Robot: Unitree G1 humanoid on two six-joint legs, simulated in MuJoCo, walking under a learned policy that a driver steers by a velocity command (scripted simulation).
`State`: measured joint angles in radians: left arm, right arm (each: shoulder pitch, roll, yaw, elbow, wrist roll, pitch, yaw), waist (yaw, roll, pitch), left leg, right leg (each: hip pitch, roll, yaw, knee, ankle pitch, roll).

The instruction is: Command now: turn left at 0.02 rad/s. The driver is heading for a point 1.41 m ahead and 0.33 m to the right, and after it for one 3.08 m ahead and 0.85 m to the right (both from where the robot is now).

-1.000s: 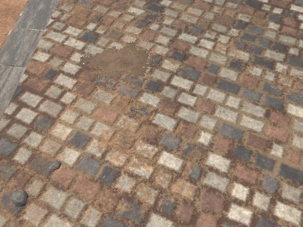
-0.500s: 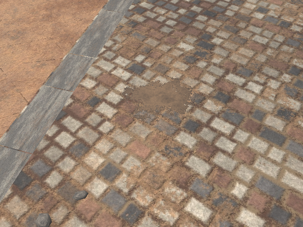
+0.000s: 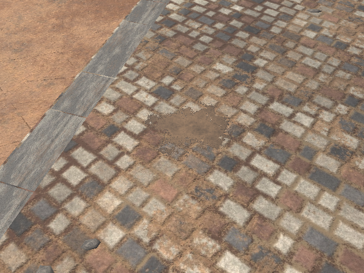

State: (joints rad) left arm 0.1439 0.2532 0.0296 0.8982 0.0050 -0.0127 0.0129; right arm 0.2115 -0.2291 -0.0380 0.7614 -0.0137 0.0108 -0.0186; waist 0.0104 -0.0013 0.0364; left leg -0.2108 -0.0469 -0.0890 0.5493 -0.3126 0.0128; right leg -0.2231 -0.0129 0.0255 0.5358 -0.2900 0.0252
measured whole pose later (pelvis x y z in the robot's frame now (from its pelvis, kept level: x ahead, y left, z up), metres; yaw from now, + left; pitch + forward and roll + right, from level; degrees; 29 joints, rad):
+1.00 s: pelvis -0.01 -0.01 +0.00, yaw -1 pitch -2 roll +0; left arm 0.23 0.20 0.02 1.11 0.00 -0.01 0.04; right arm 0.25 -0.20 -0.02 1.05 0.00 -0.01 -0.04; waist 0.01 0.00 0.04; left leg -0.19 -0.03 -0.08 0.49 -0.27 0.00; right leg -0.22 0.00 0.03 0.50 -0.26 0.02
